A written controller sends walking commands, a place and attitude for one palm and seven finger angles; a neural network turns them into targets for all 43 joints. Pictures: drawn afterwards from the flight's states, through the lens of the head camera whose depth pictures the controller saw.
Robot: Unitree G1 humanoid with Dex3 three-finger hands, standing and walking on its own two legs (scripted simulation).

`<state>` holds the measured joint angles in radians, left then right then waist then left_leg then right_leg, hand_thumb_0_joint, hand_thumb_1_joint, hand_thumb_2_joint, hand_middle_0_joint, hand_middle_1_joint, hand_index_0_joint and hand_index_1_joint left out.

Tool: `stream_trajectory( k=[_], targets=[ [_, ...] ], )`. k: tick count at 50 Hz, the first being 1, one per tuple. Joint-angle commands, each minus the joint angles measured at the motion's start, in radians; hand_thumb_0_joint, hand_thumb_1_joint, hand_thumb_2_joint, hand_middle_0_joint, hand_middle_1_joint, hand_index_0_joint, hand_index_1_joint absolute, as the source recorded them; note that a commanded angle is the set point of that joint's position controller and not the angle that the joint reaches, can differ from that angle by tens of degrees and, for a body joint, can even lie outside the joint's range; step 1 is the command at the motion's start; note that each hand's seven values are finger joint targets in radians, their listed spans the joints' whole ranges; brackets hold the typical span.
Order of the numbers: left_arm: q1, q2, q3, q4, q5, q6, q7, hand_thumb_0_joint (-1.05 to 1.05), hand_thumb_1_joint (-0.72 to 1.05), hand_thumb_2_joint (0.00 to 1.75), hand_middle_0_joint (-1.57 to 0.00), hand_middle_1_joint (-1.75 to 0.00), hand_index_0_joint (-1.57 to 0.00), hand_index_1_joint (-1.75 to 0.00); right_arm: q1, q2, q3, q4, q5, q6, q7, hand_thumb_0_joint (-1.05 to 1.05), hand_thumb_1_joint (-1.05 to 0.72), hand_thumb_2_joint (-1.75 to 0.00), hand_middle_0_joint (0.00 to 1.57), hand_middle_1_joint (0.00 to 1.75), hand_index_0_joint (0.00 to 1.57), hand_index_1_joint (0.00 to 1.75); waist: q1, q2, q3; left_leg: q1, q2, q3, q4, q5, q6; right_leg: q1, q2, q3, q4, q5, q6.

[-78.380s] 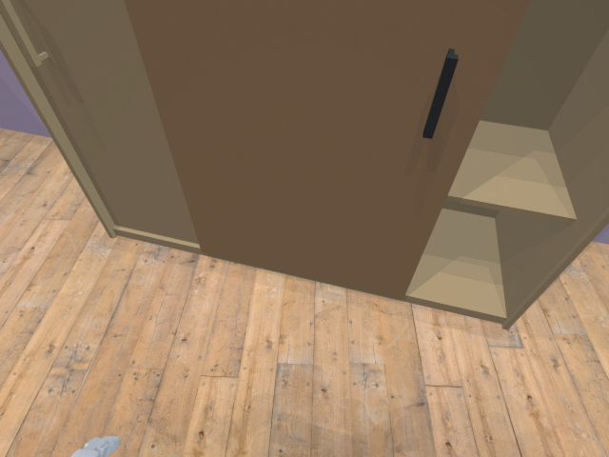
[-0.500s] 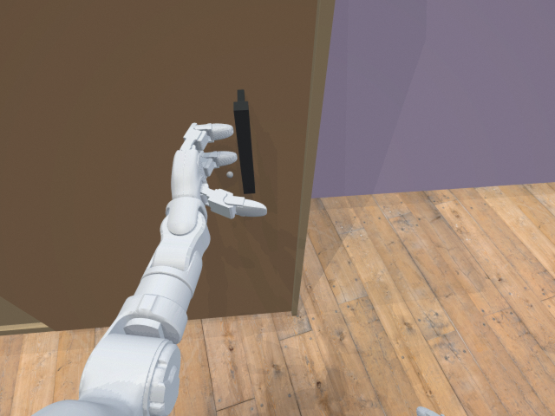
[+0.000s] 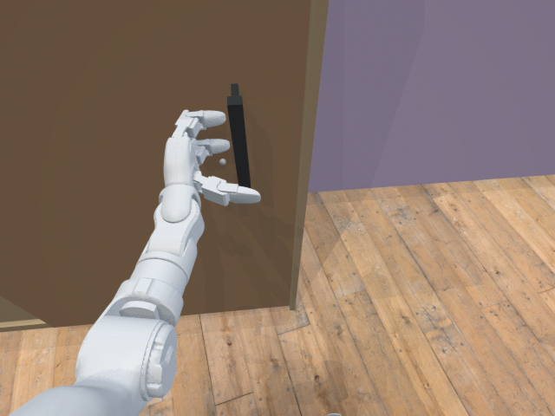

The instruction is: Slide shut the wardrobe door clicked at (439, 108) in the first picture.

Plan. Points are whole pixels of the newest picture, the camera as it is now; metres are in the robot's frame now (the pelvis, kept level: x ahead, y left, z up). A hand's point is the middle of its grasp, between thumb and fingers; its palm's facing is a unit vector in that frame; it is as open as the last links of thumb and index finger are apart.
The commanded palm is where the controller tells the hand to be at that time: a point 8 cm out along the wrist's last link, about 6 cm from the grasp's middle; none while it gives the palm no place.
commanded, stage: feel for the door with the fingertips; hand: left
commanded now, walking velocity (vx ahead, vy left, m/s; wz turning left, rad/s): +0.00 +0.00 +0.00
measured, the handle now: (240, 140) +0.51 +0.05 +0.11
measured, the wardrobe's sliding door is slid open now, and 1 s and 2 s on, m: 0.00 0.00 0.00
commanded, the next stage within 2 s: slide the fingers in behind the handle in 0.04 s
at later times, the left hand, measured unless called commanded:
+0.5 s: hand (221, 163) +0.45 +0.08 +0.11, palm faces +0.05 -1.00 +0.01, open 13.9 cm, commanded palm +0.42 +0.13 +0.11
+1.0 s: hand (233, 161) +0.46 +0.06 +0.11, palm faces +0.04 -1.00 +0.00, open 13.9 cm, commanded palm +0.43 +0.11 +0.11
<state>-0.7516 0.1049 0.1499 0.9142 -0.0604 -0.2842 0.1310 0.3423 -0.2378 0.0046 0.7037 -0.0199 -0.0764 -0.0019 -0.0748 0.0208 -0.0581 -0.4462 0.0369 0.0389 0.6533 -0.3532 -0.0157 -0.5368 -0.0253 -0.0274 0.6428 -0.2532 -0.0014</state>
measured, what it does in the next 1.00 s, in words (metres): stands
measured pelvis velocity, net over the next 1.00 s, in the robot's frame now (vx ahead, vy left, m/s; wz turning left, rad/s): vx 0.00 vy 0.00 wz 0.01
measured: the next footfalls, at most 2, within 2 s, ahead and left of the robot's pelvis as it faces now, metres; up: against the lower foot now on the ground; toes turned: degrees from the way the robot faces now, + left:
none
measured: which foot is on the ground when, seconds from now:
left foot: down 0.00-1.00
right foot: down 0.00-1.00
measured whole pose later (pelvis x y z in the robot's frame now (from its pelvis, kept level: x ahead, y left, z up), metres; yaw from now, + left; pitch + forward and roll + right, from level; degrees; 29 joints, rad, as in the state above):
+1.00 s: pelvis +0.00 +0.00 +0.00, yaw +0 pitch +10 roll +0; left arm -0.77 0.05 0.09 0.90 -0.05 -0.27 0.19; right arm 0.33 -0.22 0.01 0.69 -0.03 -0.07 0.01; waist -0.07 0.02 -0.07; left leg -0.47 0.03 0.03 0.66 -0.36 -0.01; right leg -0.55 -0.03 -0.03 0.65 -0.26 0.00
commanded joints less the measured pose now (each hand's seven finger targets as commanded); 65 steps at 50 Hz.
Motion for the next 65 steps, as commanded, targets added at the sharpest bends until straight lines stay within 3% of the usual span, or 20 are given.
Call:
stream_trajectory(
  k=[1,9,13,15,17,21,23,30,32,34,39,42,44,46,49,52,55,57,61,65],
  targets=[
    [-0.561,0.154,0.021,-0.188,0.01,-0.069,0.007,0.0,-0.5,0.3,-0.3,-1.2,-0.3,-1.2,0.046,-0.123,-0.036,-0.091,0.0,-0.031,-0.015,0.0,-0.9,-0.9,0.2,0.3,0.2,0.3,-0.026,-0.086,-0.332,0.021,-0.045,0.007,-0.085,0.149,0.033,0.257,0.031,0.002,-0.063,0.217,-0.015],
    [-0.637,0.158,0.021,-0.078,0.014,-0.089,-0.002,0.0,-0.5,0.3,-0.3,-1.2,-0.3,-1.2,0.062,-0.128,-0.03,-0.081,-0.005,-0.027,-0.013,0.0,-0.9,-0.9,0.2,0.3,0.2,0.3,-0.048,-0.071,-0.323,-0.005,-0.049,-0.001,-0.073,0.11,0.033,0.203,0.031,0.0,-0.054,0.175,-0.016],
    [-0.61,0.134,0.013,-0.075,0.006,-0.104,-0.007,0.0,-0.5,0.3,-0.3,-1.2,-0.3,-1.2,0.064,-0.128,-0.029,-0.091,-0.006,-0.03,-0.005,0.0,-0.9,-0.9,0.2,0.3,0.2,0.3,-0.037,-0.055,-0.347,0.012,-0.046,-0.008,-0.07,0.124,0.029,0.194,0.035,-0.008,-0.04,0.177,-0.022],
    [-0.59,0.165,0.039,-0.078,0.005,-0.109,-0.006,0.0,-0.5,0.3,-0.3,-1.2,-0.3,-1.2,0.065,-0.134,-0.031,-0.097,-0.008,-0.028,-0.003,0.0,-0.9,-0.9,0.2,0.3,0.2,0.3,-0.028,-0.081,-0.362,-0.006,-0.046,-0.006,-0.071,0.115,0.03,0.215,0.035,-0.005,-0.039,0.171,-0.021],
    [-0.588,0.148,0.026,-0.109,0.005,-0.115,-0.007,0.0,-0.5,0.3,-0.3,-1.2,-0.3,-1.2,0.064,-0.129,-0.03,-0.104,-0.007,-0.029,0.0,0.0,-0.9,-0.9,0.2,0.3,0.2,0.3,-0.025,-0.046,-0.369,0.009,-0.045,-0.005,-0.071,0.127,0.028,0.211,0.035,-0.006,-0.036,0.181,-0.023],
    [-0.549,0.17,0.048,-0.115,0.004,-0.112,-0.002,0.0,-0.5,0.3,-0.3,-1.2,-0.3,-1.2,0.061,-0.135,-0.032,-0.115,-0.007,-0.026,-0.001,0.0,-0.9,-0.9,0.2,0.3,0.2,0.3,-0.018,-0.095,-0.342,-0.017,-0.043,-0.003,-0.079,0.101,0.032,0.221,0.037,-0.007,-0.046,0.153,-0.021],
    [-0.537,0.132,0.014,-0.165,0.006,-0.111,-0.002,0.0,-0.5,0.3,-0.3,-1.2,-0.3,-1.2,0.051,-0.128,-0.032,-0.124,-0.005,-0.029,0.003,0.0,-0.9,-0.9,0.2,0.3,0.2,0.3,-0.013,-0.031,-0.366,0.013,-0.041,-0.001,-0.079,0.116,0.027,0.215,0.037,-0.007,-0.04,0.162,-0.026],
    [-0.557,0.079,-0.034,-0.201,0.007,-0.081,0.023,0.0,-0.5,0.3,-0.3,-1.2,-0.3,-1.2,0.05,-0.124,-0.035,-0.11,-0.003,-0.033,-0.001,0.0,-0.9,-0.9,0.2,0.3,0.2,0.3,-0.033,-0.053,-0.319,0.023,-0.034,-0.006,-0.084,0.115,0.026,0.191,0.039,-0.013,-0.054,0.15,-0.022],
    [-0.573,0.117,-0.006,-0.22,0.012,-0.084,0.037,0.0,-0.5,0.3,-0.3,-1.2,-0.3,-1.2,0.053,-0.126,-0.036,-0.105,-0.007,-0.033,-0.005,0.0,-0.9,-0.9,0.2,0.3,0.2,0.3,-0.029,-0.059,-0.346,0.032,-0.036,-0.01,-0.084,0.128,0.027,0.207,0.038,-0.012,-0.05,0.161,-0.021],
    [-0.525,0.093,-0.011,-0.24,0.012,-0.084,0.043,0.0,-0.5,0.3,-0.3,-1.2,-0.3,-1.2,0.051,-0.12,-0.038,-0.111,-0.011,-0.036,-0.001,0.0,-0.9,-0.9,0.2,0.3,0.2,0.3,-0.012,-0.053,-0.388,0.052,-0.036,-0.007,-0.078,0.183,0.022,0.231,0.04,-0.015,-0.035,0.214,-0.025],
    [-0.503,0.054,-0.04,-0.191,0.023,-0.055,0.053,0.0,-0.5,0.3,-0.3,-1.2,-0.3,-1.2,0.053,-0.117,-0.037,-0.104,-0.012,-0.027,0.002,0.0,-0.9,-0.9,0.2,0.3,0.2,0.3,-0.025,-0.086,-0.328,0.027,-0.035,0.0,-0.078,0.187,0.024,0.216,0.038,-0.017,-0.044,0.229,-0.021],
    [-0.52,0.032,-0.06,-0.222,0.026,-0.051,0.055,0.0,-0.5,0.3,-0.3,-1.2,-0.3,-1.2,0.051,-0.112,-0.039,-0.11,-0.013,-0.024,0.0,0.0,-0.9,-0.9,0.2,0.3,0.2,0.3,-0.023,-0.062,-0.356,0.045,-0.037,0.003,-0.076,0.2,0.025,0.228,0.037,-0.014,-0.043,0.244,-0.022],
    [-0.503,0.034,-0.056,-0.206,0.023,-0.042,0.052,0.0,-0.5,0.3,-0.3,-1.2,-0.3,-1.2,0.054,-0.112,-0.039,-0.106,-0.013,-0.02,-0.002,0.0,-0.9,-0.9,0.2,0.3,0.2,0.3,-0.025,-0.093,-0.354,0.04,-0.037,0.005,-0.073,0.213,0.027,0.239,0.037,-0.015,-0.045,0.265,-0.02],
    [-0.524,0.019,-0.075,-0.245,0.025,-0.045,0.048,0.0,-0.5,0.3,-0.3,-1.2,-0.3,-1.2,0.052,-0.108,-0.039,-0.11,-0.012,-0.019,-0.002,0.0,-0.9,-0.9,0.2,0.3,0.2,0.3,-0.022,-0.051,-0.371,0.061,-0.039,0.004,-0.073,0.239,0.025,0.246,0.036,-0.014,-0.04,0.284,-0.024],
    [-0.499,-0.026,-0.112,-0.261,0.017,-0.04,0.043,0.0,-0.5,0.3,-0.3,-1.2,-0.3,-1.2,0.05,-0.103,-0.039,-0.112,-0.012,-0.022,0.003,0.0,-0.9,-0.9,0.2,0.3,0.2,0.3,-0.026,-0.076,-0.369,0.071,-0.036,0.001,-0.07,0.259,0.025,0.247,0.037,-0.019,-0.039,0.304,-0.023],
    [-0.481,-0.016,-0.098,-0.275,0.013,-0.038,0.047,0.0,-0.5,0.3,-0.3,-1.2,-0.3,-1.2,0.042,-0.102,-0.04,-0.113,-0.011,-0.021,0.001,0.0,-0.9,-0.9,0.2,0.3,0.2,0.3,-0.015,-0.054,-0.38,0.08,-0.036,0.002,-0.069,0.275,0.022,0.255,0.036,-0.018,-0.035,0.313,-0.024],
    [-0.467,-0.007,-0.081,-0.273,0.013,-0.034,0.066,0.0,-0.5,0.3,-0.3,-1.2,-0.3,-1.2,0.035,-0.1,-0.039,-0.114,-0.013,-0.02,0.002,0.0,-0.9,-0.9,0.2,0.3,0.2,0.3,-0.009,-0.094,-0.353,0.055,-0.037,0.003,-0.076,0.249,0.023,0.264,0.036,-0.017,-0.042,0.299,-0.022],
    [-0.461,-0.007,-0.083,-0.302,0.022,-0.035,0.078,0.0,-0.5,0.3,-0.3,-1.2,-0.3,-1.2,0.028,-0.095,-0.036,-0.12,-0.016,-0.016,0.003,0.0,-0.9,-0.9,0.2,0.3,0.2,0.3,-0.001,-0.056,-0.37,0.064,-0.039,0.008,-0.075,0.267,0.023,0.275,0.033,-0.012,-0.038,0.318,-0.022],
    [-0.446,0.028,-0.047,-0.267,0.037,-0.023,0.103,0.0,-0.5,0.3,-0.3,-1.2,-0.3,-1.2,0.027,-0.099,-0.035,-0.118,-0.022,-0.003,-0.001,0.0,-0.9,-0.9,0.2,0.3,0.2,0.3,-0.001,-0.134,-0.351,0.034,-0.042,0.009,-0.082,0.248,0.029,0.297,0.033,-0.011,-0.048,0.317,-0.018],
    [-0.438,0.007,-0.066,-0.319,0.038,-0.029,0.103,0.0,-0.5,0.3,-0.3,-1.2,-0.3,-1.2,0.016,-0.089,-0.036,-0.126,-0.022,-0.001,-0.002,0.0,-0.9,-0.9,0.2,0.3,0.2,0.3,0.005,-0.087,-0.393,0.057,-0.043,0.02,-0.079,0.275,0.029,0.323,0.031,-0.003,-0.045,0.356,-0.022]
  ],
)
